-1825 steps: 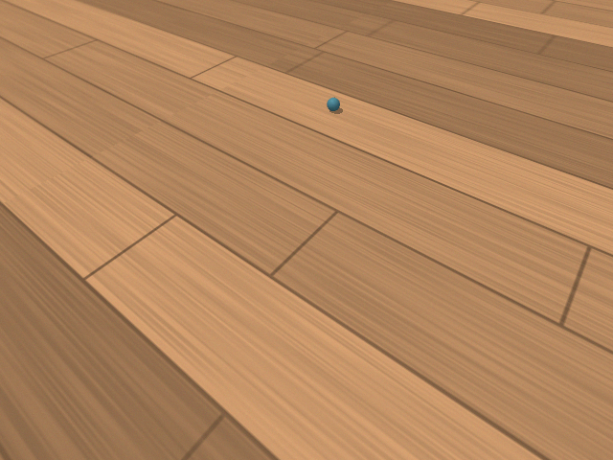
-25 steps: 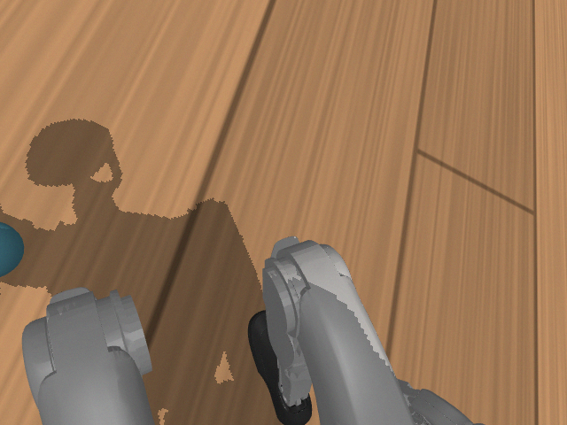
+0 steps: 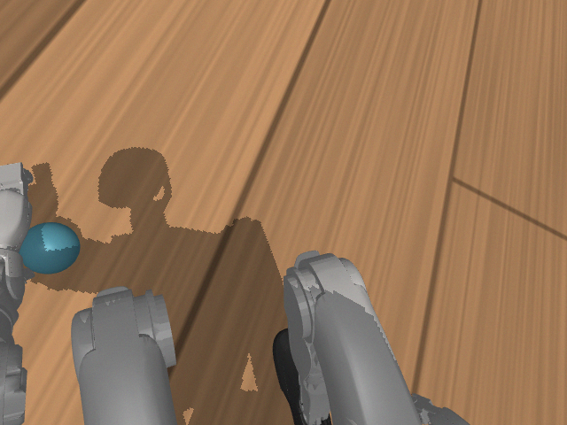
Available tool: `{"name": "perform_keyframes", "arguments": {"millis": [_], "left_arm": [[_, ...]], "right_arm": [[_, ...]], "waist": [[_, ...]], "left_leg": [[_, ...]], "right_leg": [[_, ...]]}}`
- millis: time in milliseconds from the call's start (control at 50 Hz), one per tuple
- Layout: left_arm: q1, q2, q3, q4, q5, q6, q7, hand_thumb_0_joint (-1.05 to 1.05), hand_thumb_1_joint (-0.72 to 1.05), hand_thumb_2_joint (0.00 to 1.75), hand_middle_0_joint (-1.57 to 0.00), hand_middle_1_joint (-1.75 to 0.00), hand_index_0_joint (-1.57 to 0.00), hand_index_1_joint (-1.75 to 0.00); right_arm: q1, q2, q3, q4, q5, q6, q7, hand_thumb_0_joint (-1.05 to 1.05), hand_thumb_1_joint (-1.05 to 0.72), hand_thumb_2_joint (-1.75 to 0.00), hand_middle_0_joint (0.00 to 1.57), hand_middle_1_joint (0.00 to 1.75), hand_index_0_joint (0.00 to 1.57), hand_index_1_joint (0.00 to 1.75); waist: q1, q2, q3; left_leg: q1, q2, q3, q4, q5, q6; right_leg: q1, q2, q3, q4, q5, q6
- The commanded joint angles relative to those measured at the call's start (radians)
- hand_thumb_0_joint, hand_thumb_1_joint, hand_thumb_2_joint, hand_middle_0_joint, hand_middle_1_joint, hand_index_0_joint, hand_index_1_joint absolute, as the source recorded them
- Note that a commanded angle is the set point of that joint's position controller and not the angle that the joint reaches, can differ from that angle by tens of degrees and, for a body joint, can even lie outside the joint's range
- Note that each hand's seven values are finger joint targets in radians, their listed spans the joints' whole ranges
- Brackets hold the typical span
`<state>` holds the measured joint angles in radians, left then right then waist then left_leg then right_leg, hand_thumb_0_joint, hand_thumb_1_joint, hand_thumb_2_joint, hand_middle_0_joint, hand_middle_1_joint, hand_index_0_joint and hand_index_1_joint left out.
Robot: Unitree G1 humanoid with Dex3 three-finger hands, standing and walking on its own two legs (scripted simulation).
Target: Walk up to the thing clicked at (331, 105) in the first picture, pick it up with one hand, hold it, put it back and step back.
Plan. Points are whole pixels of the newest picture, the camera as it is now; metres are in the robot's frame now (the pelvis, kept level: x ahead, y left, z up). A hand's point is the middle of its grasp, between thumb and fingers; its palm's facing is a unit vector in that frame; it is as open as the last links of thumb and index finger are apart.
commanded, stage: withdraw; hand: left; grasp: from above
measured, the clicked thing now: (50, 247) +0.40 +0.29 -0.26
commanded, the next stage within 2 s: home in 0.54 s
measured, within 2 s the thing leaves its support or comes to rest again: rests again in 0.40 s
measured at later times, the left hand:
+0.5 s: hand out of the picture +0.35 +0.31 -0.09, palm faces -0.51 -0.09 -0.86, open 14.0 cm
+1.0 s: hand out of the picture +0.39 +0.33 -0.08, palm faces -0.32 -0.27 -0.91, open 12.0 cm
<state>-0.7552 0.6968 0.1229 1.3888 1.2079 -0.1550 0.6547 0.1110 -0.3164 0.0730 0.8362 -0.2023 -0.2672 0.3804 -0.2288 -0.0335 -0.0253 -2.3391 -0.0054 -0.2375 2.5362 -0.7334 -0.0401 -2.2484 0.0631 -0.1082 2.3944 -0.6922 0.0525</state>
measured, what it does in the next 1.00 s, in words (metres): rises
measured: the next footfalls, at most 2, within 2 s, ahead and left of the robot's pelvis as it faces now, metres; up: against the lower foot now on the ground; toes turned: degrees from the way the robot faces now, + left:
none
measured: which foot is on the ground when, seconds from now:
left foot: down 0.00-1.00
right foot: down 0.00-1.00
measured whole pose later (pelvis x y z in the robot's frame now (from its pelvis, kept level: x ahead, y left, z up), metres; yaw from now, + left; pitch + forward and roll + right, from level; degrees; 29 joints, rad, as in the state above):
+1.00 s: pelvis +0.00 -0.01 +0.06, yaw +6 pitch +36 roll -7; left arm -0.69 0.60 0.12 1.12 0.97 -0.08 0.32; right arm 0.18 -0.23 -0.01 0.77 -0.09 -0.07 0.18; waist -0.16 0.05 -0.14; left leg -2.23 -0.01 -0.14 2.30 -0.70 -0.03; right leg -2.16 0.02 -0.04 2.23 -0.70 0.05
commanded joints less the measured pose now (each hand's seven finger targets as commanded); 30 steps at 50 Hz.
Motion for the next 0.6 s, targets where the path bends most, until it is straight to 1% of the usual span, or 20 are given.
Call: {"name": "perform_keyframes", "arguments": {"millis": [0,20,80,120,140,180,200,220,240,260,340,380,400,440,460,480,500,540,560,580], "left_arm": [[-0.215,0.143,-0.044,-0.206,-0.055,0.080,-0.060,0.00,-0.52,1.00,-0.07,-1.00,-0.07,-1.00],[-0.220,0.157,-0.028,-0.233,-0.058,0.096,-0.091,0.00,-0.51,1.00,-0.07,-0.99,-0.07,-0.99],[-0.279,0.081,-0.085,-0.333,-0.089,0.114,-0.196,0.00,-0.52,1.01,-0.08,-1.00,-0.07,-1.01],[-0.272,0.029,-0.131,-0.296,-0.110,0.110,-0.271,0.00,-0.53,1.02,-0.08,-1.00,-0.07,-1.01],[-0.265,0.020,-0.140,-0.280,-0.119,0.098,-0.305,0.00,-0.53,1.02,-0.08,-1.00,-0.07,-1.01],[-0.262,0.028,-0.145,-0.238,-0.115,0.071,-0.353,0.00,-0.54,1.02,-0.08,-1.01,-0.07,-1.02],[-0.274,0.049,-0.139,-0.257,-0.116,0.052,-0.370,0.00,-0.53,1.02,-0.08,-1.02,-0.07,-1.02],[-0.259,0.045,-0.150,-0.231,-0.113,0.038,-0.384,0.00,-0.54,1.03,-0.08,-1.02,-0.07,-1.03],[-0.261,0.054,-0.148,-0.225,-0.109,0.023,-0.393,0.00,-0.54,1.03,-0.08,-1.03,-0.07,-1.04],[-0.261,0.076,-0.136,-0.222,-0.107,0.006,-0.395,0.00,-0.54,1.03,-0.08,-1.03,-0.07,-1.04],[-0.271,0.130,-0.101,-0.190,-0.051,-0.055,-0.369,0.00,-0.53,1.02,-0.08,-1.01,-0.07,-1.02],[-0.317,0.126,-0.115,-0.178,-0.022,-0.083,-0.342,0.00,-0.53,1.02,-0.07,-1.02,-0.07,-1.02],[-0.340,0.150,-0.095,-0.173,-0.011,-0.097,-0.322,0.00,-0.53,1.02,-0.07,-1.02,-0.07,-1.02],[-0.372,0.160,-0.092,-0.130,0.014,-0.120,-0.276,0.00,-0.51,1.00,-0.07,-1.02,-0.07,-1.01],[-0.376,0.164,-0.080,-0.101,0.026,-0.127,-0.251,0.00,-0.51,1.00,-0.07,-1.01,-0.07,-1.01],[-0.385,0.154,-0.094,-0.061,0.042,-0.134,-0.226,0.00,-0.51,1.00,-0.07,-1.01,-0.07,-1.01],[-0.416,0.163,-0.089,-0.044,0.052,-0.143,-0.202,0.00,-0.51,1.00,-0.07,-1.02,-0.08,-1.01],[-0.468,0.211,-0.054,-0.013,0.074,-0.152,-0.146,0.00,-0.50,0.99,-0.07,-1.02,-0.08,-1.01],[-0.481,0.255,-0.022,-0.015,0.083,-0.153,-0.119,0.00,-0.51,0.99,-0.07,-1.02,-0.08,-1.01],[-0.488,0.284,-0.001,-0.013,0.096,-0.153,-0.096,0.00,-0.51,0.99,-0.07,-1.02,-0.08,-1.01]], "right_arm": [[0.118,-0.267,-0.143,-0.041,0.082,0.060,-0.033,0.00,-0.90,-0.90,0.20,0.30,0.20,0.30],[0.139,-0.265,-0.157,-0.044,0.088,0.076,-0.043,0.00,-0.89,-0.90,0.20,0.30,0.20,0.30],[0.168,-0.232,-0.173,-0.063,0.106,0.121,-0.070,0.00,-0.90,-0.90,0.20,0.30,0.20,0.30],[0.170,-0.220,-0.177,-0.085,0.121,0.146,-0.096,0.00,-0.90,-0.90,0.20,0.30,0.20,0.30],[0.171,-0.217,-0.176,-0.098,0.124,0.153,-0.110,0.00,-0.90,-0.90,0.20,0.30,0.20,0.30],[0.168,-0.201,-0.166,-0.112,0.124,0.165,-0.141,0.00,-0.90,-0.90,0.20,0.30,0.20,0.30],[0.159,-0.194,-0.162,-0.128,0.124,0.169,-0.154,0.00,-0.90,-0.90,0.20,0.30,0.20,0.30],[0.155,-0.184,-0.154,-0.130,0.123,0.173,-0.166,0.00,-0.90,-0.90,0.20,0.30,0.20,0.30],[0.149,-0.184,-0.145,-0.139,0.123,0.176,-0.180,0.00,-0.90,-0.90,0.20,0.30,0.20,0.30],[0.147,-0.176,-0.138,-0.145,0.122,0.180,-0.191,0.00,-0.90,-0.90,0.20,0.30,0.20,0.30],[0.131,-0.179,-0.118,-0.149,0.117,0.190,-0.229,0.00,-0.90,-0.90,0.20,0.30,0.20,0.30],[0.124,-0.174,-0.112,-0.151,0.107,0.192,-0.241,0.00,-0.89,-0.90,0.20,0.30,0.20,0.30],[0.125,-0.175,-0.110,-0.146,0.101,0.193,-0.246,0.00,-0.90,-0.90,0.20,0.30,0.20,0.30],[0.130,-0.173,-0.098,-0.140,0.086,0.188,-0.254,0.00,-0.89,-0.90,0.20,0.30,0.20,0.30],[0.139,-0.184,-0.100,-0.130,0.079,0.184,-0.258,0.00,-0.89,-0.90,0.20,0.30,0.20,0.30],[0.142,-0.183,-0.092,-0.124,0.071,0.180,-0.259,0.00,-0.89,-0.89,0.20,0.30,0.20,0.30],[0.148,-0.187,-0.092,-0.117,0.063,0.175,-0.259,0.00,-0.89,-0.89,0.20,0.30,0.20,0.30],[0.168,-0.198,-0.084,-0.104,0.042,0.162,-0.257,0.00,-0.89,-0.89,0.20,0.30,0.20,0.30],[0.166,-0.203,-0.084,-0.099,0.034,0.157,-0.255,0.00,-0.89,-0.89,0.20,0.30,0.20,0.30],[0.173,-0.214,-0.086,-0.093,0.027,0.152,-0.252,0.00,-0.90,-0.89,0.20,0.30,0.20,0.30]], "waist": [[0.057,0.431,-0.720],[0.058,0.382,-0.718],[0.052,0.327,-0.762],[0.026,0.219,-0.692],[0.015,0.171,-0.648],[0.019,0.096,-0.591],[0.025,0.071,-0.577],[0.030,0.053,-0.559],[0.028,0.032,-0.534],[0.038,0.027,-0.545],[0.063,0.099,-0.536],[0.039,0.105,-0.517],[0.046,0.108,-0.541],[0.039,0.156,-0.570],[0.033,0.142,-0.577],[0.019,0.170,-0.568],[0.007,0.164,-0.572],[-0.002,0.195,-0.586],[0.020,0.238,-0.629],[0.018,0.286,-0.657]], "left_leg": [[0.555,0.011,0.175,-0.394,0.213,0.046],[0.547,0.008,0.177,-0.405,0.207,0.052],[0.585,-0.003,0.175,-0.456,0.202,0.059],[0.540,-0.008,0.175,-0.467,0.166,0.069],[0.505,-0.012,0.170,-0.476,0.135,0.073],[0.454,-0.019,0.182,-0.472,0.100,0.082],[0.440,-0.022,0.188,-0.476,0.088,0.084],[0.426,-0.024,0.204,-0.474,0.089,0.085],[0.411,-0.028,0.209,-0.472,0.080,0.087],[0.404,-0.028,0.217,-0.471,0.083,0.086],[0.438,-0.030,0.215,-0.492,0.062,0.076],[0.418,-0.027,0.221,-0.482,0.043,0.076],[0.412,-0.028,0.224,-0.470,0.046,0.076],[0.432,-0.026,0.224,-0.454,0.066,0.071],[0.453,-0.025,0.216,-0.445,0.067,0.072],[0.452,-0.024,0.215,-0.436,0.079,0.068],[0.444,-0.022,0.211,-0.417,0.083,0.069],[0.450,-0.023,0.211,-0.402,0.095,0.066],[0.488,-0.023,0.210,-0.404,0.106,0.059],[0.530,-0.021,0.209,-0.400,0.122,0.054]], "right_leg": [[0.291,0.018,-0.067,-0.272,0.265,-0.095],[0.308,0.015,-0.056,-0.295,0.258,-0.092],[0.365,0.004,-0.041,-0.345,0.247,-0.094],[0.380,0.002,-0.029,-0.392,0.213,-0.090],[0.381,-0.001,-0.024,-0.408,0.178,-0.090],[0.411,-0.001,-0.006,-0.442,0.122,-0.088],[0.432,-0.002,0.002,-0.460,0.089,-0.088],[0.457,-0.001,0.011,-0.478,0.081,-0.085],[0.453,-0.005,0.015,-0.496,0.058,-0.084],[0.481,-0.006,0.026,-0.500,0.056,-0.078],[0.423,-0.010,0.021,-0.476,0.026,-0.094],[0.414,-0.007,0.032,-0.478,0.004,-0.092],[0.414,-0.009,0.039,-0.473,-0.002,-0.092],[0.398,-0.010,0.039,-0.446,0.017,-0.093],[0.356,-0.012,0.023,-0.439,0.023,-0.091],[0.345,-0.010,0.019,-0.419,0.038,-0.093],[0.341,-0.008,0.020,-0.410,0.043,-0.090],[0.339,-0.013,0.014,-0.393,0.052,-0.087],[0.333,-0.013,0.010,-0.373,0.057,-0.092],[0.317,-0.015,-0.006,-0.350,0.077,-0.092]]}}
